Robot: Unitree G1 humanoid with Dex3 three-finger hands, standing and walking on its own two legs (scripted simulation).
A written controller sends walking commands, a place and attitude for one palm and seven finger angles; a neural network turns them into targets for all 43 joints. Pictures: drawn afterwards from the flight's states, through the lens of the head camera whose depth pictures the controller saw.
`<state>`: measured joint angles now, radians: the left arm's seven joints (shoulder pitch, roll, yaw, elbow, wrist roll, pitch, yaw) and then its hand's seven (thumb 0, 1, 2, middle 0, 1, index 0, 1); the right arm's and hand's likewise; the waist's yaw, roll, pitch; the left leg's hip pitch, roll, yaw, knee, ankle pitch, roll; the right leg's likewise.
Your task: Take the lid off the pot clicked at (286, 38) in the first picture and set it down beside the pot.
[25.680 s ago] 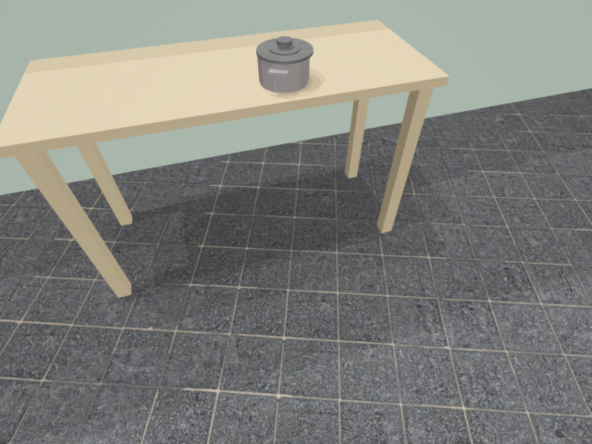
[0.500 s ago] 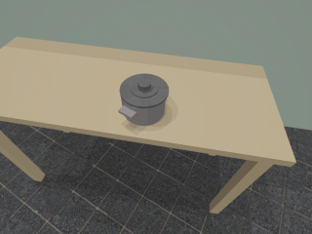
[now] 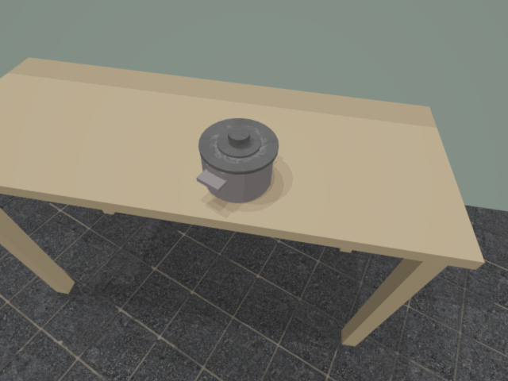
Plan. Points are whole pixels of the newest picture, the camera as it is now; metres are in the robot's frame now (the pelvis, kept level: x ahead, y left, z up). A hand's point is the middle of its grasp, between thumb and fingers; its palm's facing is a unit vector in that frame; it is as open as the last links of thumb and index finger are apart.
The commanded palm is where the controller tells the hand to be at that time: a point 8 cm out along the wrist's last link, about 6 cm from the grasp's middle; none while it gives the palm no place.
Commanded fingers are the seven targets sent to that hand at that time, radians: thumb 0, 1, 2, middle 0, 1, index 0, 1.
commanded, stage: shuffle to correct the standing spot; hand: left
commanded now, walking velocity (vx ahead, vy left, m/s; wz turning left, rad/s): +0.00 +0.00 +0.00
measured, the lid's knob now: (238, 135) +0.53 +0.08 +0.08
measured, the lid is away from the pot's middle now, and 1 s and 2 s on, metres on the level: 0.01 0.01 0.01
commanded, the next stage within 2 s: come to a stop and stand still in 0.32 s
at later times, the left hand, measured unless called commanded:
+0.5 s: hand out of the picture +0.04 +0.17 -0.19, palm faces -0.03 -0.99 -0.15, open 7.4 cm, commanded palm none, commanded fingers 0.00 0.90 0.90 -0.20 -0.30 -0.20 -0.30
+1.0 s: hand out of the picture +0.14 +0.18 -0.18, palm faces -0.01 -0.98 -0.22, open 7.3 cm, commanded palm none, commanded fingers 0.00 0.90 0.90 -0.20 -0.30 -0.20 -0.30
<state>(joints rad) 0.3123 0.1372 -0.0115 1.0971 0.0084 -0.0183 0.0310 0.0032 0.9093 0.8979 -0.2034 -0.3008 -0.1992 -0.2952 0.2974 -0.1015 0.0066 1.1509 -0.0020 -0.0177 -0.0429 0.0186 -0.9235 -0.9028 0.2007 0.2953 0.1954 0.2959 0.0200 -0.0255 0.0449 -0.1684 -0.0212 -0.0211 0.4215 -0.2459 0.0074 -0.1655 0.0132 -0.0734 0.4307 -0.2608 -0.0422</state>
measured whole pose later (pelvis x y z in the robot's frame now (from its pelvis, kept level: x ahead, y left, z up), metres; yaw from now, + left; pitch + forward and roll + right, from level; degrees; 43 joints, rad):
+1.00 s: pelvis +0.08 +0.00 -0.01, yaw -3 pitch +0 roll +0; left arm 0.20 0.19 0.02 0.98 0.02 0.01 0.05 0.00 0.92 0.90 -0.21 -0.30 -0.20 -0.30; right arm 0.15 -0.15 -0.04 1.00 0.00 0.00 -0.05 0.01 -0.92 -0.90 0.20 0.30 0.19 0.30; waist 0.02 -0.04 0.09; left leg -0.23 0.00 0.07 0.51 -0.29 0.02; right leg -0.20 -0.01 -0.04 0.53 -0.33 -0.01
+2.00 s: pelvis +0.06 +0.04 +0.00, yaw -3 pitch +0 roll -1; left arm 0.36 0.10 -0.03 1.12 0.03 -0.02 0.05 0.00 0.91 0.90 -0.20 -0.30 -0.20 -0.30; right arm 0.35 -0.08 0.01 1.12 -0.01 -0.01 -0.02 0.02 -0.92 -0.90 0.20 0.30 0.20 0.30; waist 0.00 -0.01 0.01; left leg -0.25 -0.03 0.08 0.49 -0.25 0.07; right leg -0.19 -0.04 -0.04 0.45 -0.26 0.03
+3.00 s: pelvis +0.09 +0.00 +0.00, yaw -2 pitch +0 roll +0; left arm 0.32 0.15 -0.02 1.08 0.02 -0.02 0.04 0.00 0.91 0.90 -0.20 -0.30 -0.20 -0.30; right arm 0.28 -0.13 0.01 1.13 0.00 -0.02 -0.03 0.02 -0.93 -0.90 0.20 0.30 0.20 0.30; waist 0.01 -0.02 0.03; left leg -0.19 -0.01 0.05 0.46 -0.28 0.03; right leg -0.15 -0.01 -0.06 0.46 -0.31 -0.01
